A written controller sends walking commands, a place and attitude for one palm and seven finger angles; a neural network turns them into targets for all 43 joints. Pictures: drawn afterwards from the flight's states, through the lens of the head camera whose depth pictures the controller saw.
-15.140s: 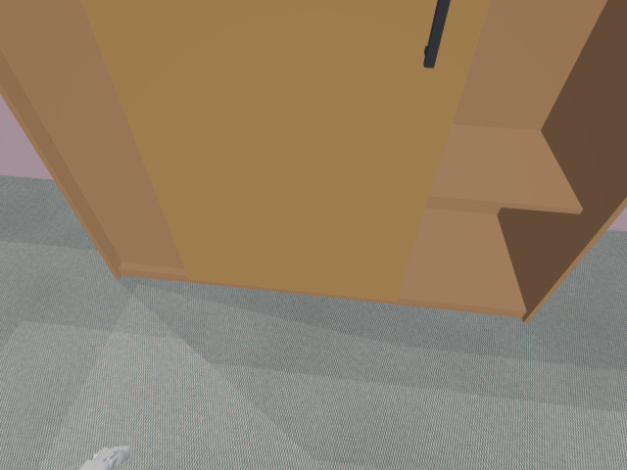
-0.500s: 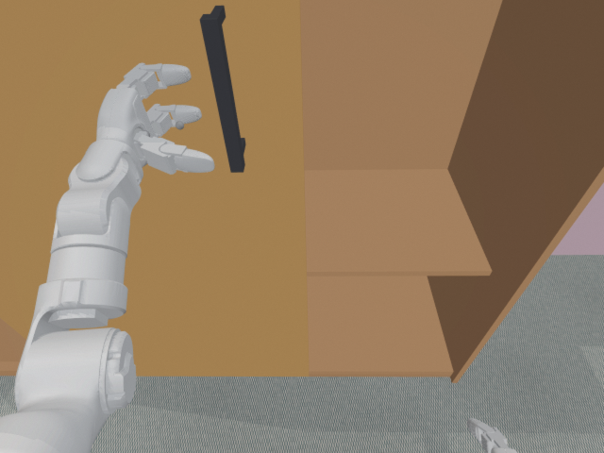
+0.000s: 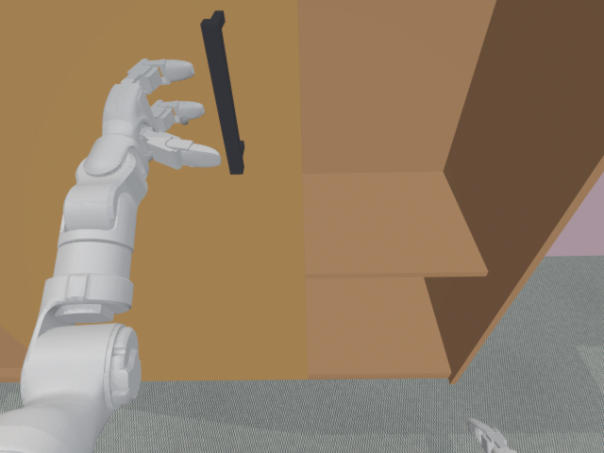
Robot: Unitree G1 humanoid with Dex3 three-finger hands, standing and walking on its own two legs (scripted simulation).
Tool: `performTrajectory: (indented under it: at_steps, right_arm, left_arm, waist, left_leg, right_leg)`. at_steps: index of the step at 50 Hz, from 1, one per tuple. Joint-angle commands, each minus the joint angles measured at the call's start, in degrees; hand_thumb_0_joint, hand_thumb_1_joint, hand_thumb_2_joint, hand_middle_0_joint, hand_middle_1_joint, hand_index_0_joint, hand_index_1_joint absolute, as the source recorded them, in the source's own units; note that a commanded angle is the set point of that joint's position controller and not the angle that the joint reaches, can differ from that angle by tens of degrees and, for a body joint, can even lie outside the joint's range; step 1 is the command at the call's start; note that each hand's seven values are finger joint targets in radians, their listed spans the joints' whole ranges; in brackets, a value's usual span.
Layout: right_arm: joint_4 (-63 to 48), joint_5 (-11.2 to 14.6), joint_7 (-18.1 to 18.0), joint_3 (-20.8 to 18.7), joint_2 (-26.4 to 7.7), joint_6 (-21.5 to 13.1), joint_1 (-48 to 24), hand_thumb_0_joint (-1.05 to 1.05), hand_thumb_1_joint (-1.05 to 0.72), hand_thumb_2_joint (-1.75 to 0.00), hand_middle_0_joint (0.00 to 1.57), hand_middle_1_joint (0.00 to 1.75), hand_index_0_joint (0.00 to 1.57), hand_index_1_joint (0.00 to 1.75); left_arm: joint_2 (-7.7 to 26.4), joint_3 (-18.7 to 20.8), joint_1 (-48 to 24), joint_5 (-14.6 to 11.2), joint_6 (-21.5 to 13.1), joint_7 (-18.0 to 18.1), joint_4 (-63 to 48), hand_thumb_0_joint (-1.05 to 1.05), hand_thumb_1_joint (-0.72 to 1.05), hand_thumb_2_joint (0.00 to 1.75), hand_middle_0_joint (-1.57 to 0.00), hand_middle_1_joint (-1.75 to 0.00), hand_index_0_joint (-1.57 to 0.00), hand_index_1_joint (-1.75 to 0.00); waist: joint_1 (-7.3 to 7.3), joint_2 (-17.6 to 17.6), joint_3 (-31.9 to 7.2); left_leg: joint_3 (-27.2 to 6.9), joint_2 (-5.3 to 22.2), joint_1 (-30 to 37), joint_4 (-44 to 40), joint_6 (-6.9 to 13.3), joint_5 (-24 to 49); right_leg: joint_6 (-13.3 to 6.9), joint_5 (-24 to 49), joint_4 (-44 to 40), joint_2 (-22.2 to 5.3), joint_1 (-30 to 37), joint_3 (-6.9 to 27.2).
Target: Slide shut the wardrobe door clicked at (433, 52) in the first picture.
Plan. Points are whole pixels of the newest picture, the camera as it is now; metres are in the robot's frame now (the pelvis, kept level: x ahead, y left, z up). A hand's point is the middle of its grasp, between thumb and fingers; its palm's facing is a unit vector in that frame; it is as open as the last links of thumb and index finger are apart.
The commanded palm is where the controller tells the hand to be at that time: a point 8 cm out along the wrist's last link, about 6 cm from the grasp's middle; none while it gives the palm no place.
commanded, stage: move the hooked fingers beside the handle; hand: left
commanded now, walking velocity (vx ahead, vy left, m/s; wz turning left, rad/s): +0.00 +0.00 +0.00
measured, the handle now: (228, 99) +0.48 +0.11 +0.26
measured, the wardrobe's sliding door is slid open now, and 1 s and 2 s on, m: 0.47 0.47 0.47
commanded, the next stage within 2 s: none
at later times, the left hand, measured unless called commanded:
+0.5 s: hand (198, 122) +0.42 +0.14 +0.26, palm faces +0.03 -1.00 -0.01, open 14.0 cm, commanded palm +0.39 +0.20 +0.25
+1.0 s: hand (201, 124) +0.42 +0.13 +0.26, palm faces +0.03 -1.00 +0.00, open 14.0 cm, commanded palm +0.39 +0.20 +0.25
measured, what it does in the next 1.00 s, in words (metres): stands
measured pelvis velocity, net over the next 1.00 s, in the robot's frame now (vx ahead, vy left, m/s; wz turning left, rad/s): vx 0.00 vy -0.02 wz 0.01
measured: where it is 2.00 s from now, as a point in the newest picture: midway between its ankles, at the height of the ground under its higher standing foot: outside the picture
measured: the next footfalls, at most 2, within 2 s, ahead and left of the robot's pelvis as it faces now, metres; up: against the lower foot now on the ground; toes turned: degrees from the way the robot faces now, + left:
none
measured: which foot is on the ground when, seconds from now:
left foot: down 0.00-1.00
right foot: down 0.00-1.00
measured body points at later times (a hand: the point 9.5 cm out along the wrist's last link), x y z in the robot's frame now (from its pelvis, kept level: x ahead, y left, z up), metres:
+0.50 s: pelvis +0.01 -0.01 +0.00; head -0.02 -0.03 +0.45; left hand +0.41 +0.19 +0.26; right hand +0.14 -0.26 -0.11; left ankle +0.02 +0.08 -0.74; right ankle -0.04 -0.09 -0.74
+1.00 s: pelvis +0.00 -0.02 +0.00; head -0.02 -0.04 +0.45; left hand +0.41 +0.19 +0.26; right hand +0.15 -0.26 -0.10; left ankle +0.02 +0.08 -0.74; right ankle -0.04 -0.09 -0.74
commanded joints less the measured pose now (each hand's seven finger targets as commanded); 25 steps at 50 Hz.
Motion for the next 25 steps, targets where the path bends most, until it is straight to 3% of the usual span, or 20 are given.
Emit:
performTrajectory:
  at_steps: [1, 3, 4, 6, 8, 10, 11, 13, 16, 17, 19, 21, 23, 24, 25]
  right_arm:
    - [-6.5, 0.1, -0.5, -2.6, -7.8, -2.0, -4.2, 0.00, -0.90, -0.90, 0.20, 0.30, 0.20, 0.30]
    - [-6.2, 0.0, -0.5, -2.7, -7.9, -1.6, -3.5, 0.00, -0.90, -0.90, 0.20, 0.30, 0.20, 0.30]
    - [-6.7, -0.1, -0.4, -2.7, -8.1, -1.7, -3.3, 0.00, -0.90, -0.90, 0.20, 0.30, 0.20, 0.30]
    - [-8.0, -0.1, -0.4, -2.7, -7.7, -1.9, -4.0, 0.00, -0.90, -0.90, 0.20, 0.30, 0.20, 0.30]
    - [-8.2, -0.2, -0.2, -2.7, -7.1, -1.9, -3.9, 0.00, -0.90, -0.90, 0.20, 0.30, 0.20, 0.30]
    - [-8.4, -0.1, 0.0, -2.9, -7.3, -2.2, -3.9, 0.00, -0.90, -0.90, 0.20, 0.30, 0.20, 0.30]
    - [-8.3, 0.0, -0.1, -2.9, -7.4, -2.0, -4.0, 0.00, -0.90, -0.90, 0.20, 0.30, 0.20, 0.30]
    - [-8.3, 0.0, -0.1, -2.9, -7.5, -1.9, -4.3, 0.00, -0.90, -0.90, 0.20, 0.30, 0.20, 0.30]
    - [-9.3, 0.0, 0.1, -2.9, -7.2, -2.5, -5.5, 0.00, -0.90, -0.90, 0.20, 0.30, 0.20, 0.30]
    - [-9.4, 0.0, 0.2, -2.8, -6.9, -2.7, -6.0, 0.00, -0.90, -0.90, 0.20, 0.30, 0.20, 0.30]
    - [-9.5, -0.2, 0.4, -2.7, -6.8, -2.5, -6.5, 0.00, -0.90, -0.90, 0.20, 0.30, 0.20, 0.30]
    - [-9.6, -0.2, 0.5, -2.8, -6.8, -2.2, -7.0, 0.00, -0.90, -0.90, 0.20, 0.30, 0.20, 0.30]
    - [-9.1, -0.2, 0.4, -2.6, -7.0, -1.3, -7.2, 0.00, -0.90, -0.90, 0.20, 0.30, 0.20, 0.30]
    - [-9.1, 0.0, 0.4, -2.6, -7.2, -1.2, -7.2, 0.00, -0.90, -0.90, 0.20, 0.30, 0.20, 0.30]
    - [-9.4, -0.1, 0.4, -2.6, -7.2, -1.0, -7.4, 0.00, -0.90, -0.90, 0.20, 0.30, 0.20, 0.30]
  left_arm:
    - [12.9, 2.8, -27.1, 0.0, 0.5, 0.4, -1.5, 0.00, -0.50, 0.30, -0.30, -1.20, -0.30, -1.20]
    - [12.7, 2.1, -29.0, 0.3, 0.6, 0.6, 0.5, 0.00, -0.50, 0.30, -0.30, -1.20, -0.30, -1.20]
    - [14.8, 3.9, -29.8, 0.4, 0.0, 0.7, 0.1, 0.00, -0.50, 0.30, -0.30, -1.20, -0.30, -1.20]
    - [15.4, 3.9, -31.7, 0.2, -2.3, 0.3, -5.2, 0.00, -0.50, 0.30, -0.30, -1.20, -0.30, -1.20]
    - [13.1, 2.1, -30.7, 0.4, -3.7, 0.1, -6.5, 0.00, -0.50, 0.30, -0.30, -1.20, -0.30, -1.20]
    - [11.8, 1.8, -30.6, -0.1, -4.1, -0.2, -7.5, 0.00, -0.50, 0.30, -0.30, -1.20, -0.30, -1.20]
    - [13.5, 3.4, -29.1, -0.3, -4.0, -0.3, -6.8, 0.00, -0.50, 0.30, -0.30, -1.20, -0.30, -1.20]
    - [11.9, 1.6, -30.8, -0.7, -4.4, -0.5, -9.2, 0.00, -0.50, 0.30, -0.30, -1.20, -0.30, -1.20]
    - [13.0, 3.4, -30.2, -0.6, -4.5, 0.0, -14.9, 0.00, -0.50, 0.30, -0.30, -1.20, -0.30, -1.20]
    - [10.9, 1.5, -31.1, -0.5, -4.6, 0.0, -17.2, 0.00, -0.50, 0.30, -0.30, -1.20, -0.30, -1.20]
    - [11.2, 2.4, -29.3, -0.5, -4.4, 0.8, -19.0, 0.00, -0.50, 0.30, -0.30, -1.20, -0.30, -1.20]
    - [12.3, 4.5, -25.1, -0.8, -3.0, 1.3, -18.7, 0.00, -0.50, 0.30, -0.30, -1.20, -0.30, -1.20]
    - [11.4, 4.1, -21.8, -0.9, -0.9, 1.4, -14.8, 0.00, -0.50, 0.30, -0.30, -1.20, -0.30, -1.20]
    - [12.0, 4.6, -22.3, -0.9, -0.2, 1.6, -14.8, 0.00, -0.50, 0.30, -0.30, -1.20, -0.30, -1.20]
    - [13.8, 6.3, -20.0, -0.7, 0.7, 1.7, -14.5, 0.00, -0.50, 0.30, -0.30, -1.20, -0.30, -1.20]
  waist:
    - [-0.74, -4.8, -10.6]
    - [-1.03, -4.9, -10.0]
    - [-0.69, -5.0, -11.1]
    - [-0.49, -3.3, -16.0]
    - [-0.41, -1.1, -17.1]
    - [-0.65, -2.7, -17.9]
    - [-0.28, -3.6, -17.5]
    - [-0.54, -2.8, -17.8]
    - [0.29, -0.6, -20.1]
    - [0.03, 1.2, -20.5]
    - [0.52, 0.8, -19.8]
    - [1.21, -2.5, -19.2]
    - [1.40, -4.7, -15.3]
    - [1.15, -6.1, -14.2]
    - [1.84, -6.2, -14.5]
  left_leg:
    - [-4.8, 2.8, 10.8, -1.2, 0.2, 7.1]
    - [-4.7, 2.8, 9.9, -1.2, 0.2, 6.2]
    - [-4.7, 2.7, 9.7, -1.1, 0.3, 6.9]
    - [-4.4, 2.4, 12.2, -0.5, 0.5, 10.3]
    - [-4.5, 2.6, 13.8, 0.0, 0.3, 12.3]
    - [-4.9, 2.7, 14.8, 0.1, 0.4, 12.8]
    - [-4.8, 2.7, 14.3, 0.1, 0.4, 13.2]
    - [-4.7, 2.7, 14.8, 0.2, 0.4, 13.7]
    - [-5.0, 2.7, 17.4, 0.4, 0.3, 16.4]
    - [-4.9, 2.5, 18.4, 0.5, 0.2, 17.1]
    - [-5.0, 2.8, 18.3, 0.6, 0.1, 18.0]
    - [-4.7, 2.7, 16.7, 0.2, 0.2, 17.7]
    - [-4.0, 2.4, 13.4, -0.1, 0.4, 15.4]
    - [-3.8, 2.3, 12.5, -0.4, 0.5, 14.1]
    - [-3.6, 2.3, 11.8, -0.6, 0.6, 13.7]
  right_leg:
    - [1.2, 13.0, -4.2, -2.0, -8.5, 2.2]
    - [1.1, 11.8, -4.5, -2.4, -8.7, 2.2]
    - [1.1, 12.9, -4.2, -2.3, -8.1, 2.5]
    - [1.0, 16.6, -3.4, -2.5, -5.5, 2.9]
    - [0.8, 17.6, -3.0, -2.6, -5.4, 2.7]
    - [0.9, 18.4, -2.8, -2.1, -5.8, 2.5]
    - [0.9, 19.0, -2.8, -2.1, -5.0, 2.6]
    - [0.8, 19.4, -2.8, -2.3, -4.5, 2.4]
    - [0.7, 21.3, -2.3, -2.0, -4.1, 2.4]
    - [0.7, 21.8, -2.2, -2.1, -4.4, 2.4]
    - [0.6, 22.1, -2.2, -1.9, -4.1, 2.2]
    - [0.8, 22.8, -2.1, -1.9, -2.6, 2.0]
    - [1.0, 21.9, -2.8, -2.1, -2.6, 2.0]
    - [1.3, 21.8, -3.1, -2.0, -3.0, 2.1]
    - [1.4, 22.0, -3.0, -2.1, -2.3, 2.4]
